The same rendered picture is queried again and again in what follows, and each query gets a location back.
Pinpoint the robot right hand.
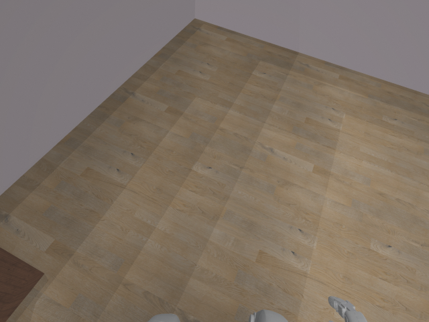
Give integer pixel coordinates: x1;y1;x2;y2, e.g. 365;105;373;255
328;296;367;322

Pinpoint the cabinet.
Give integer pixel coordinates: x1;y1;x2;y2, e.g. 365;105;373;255
0;248;44;322

